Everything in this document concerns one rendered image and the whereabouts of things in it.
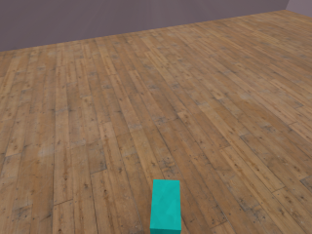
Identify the carton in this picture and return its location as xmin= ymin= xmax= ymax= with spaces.
xmin=149 ymin=179 xmax=181 ymax=234

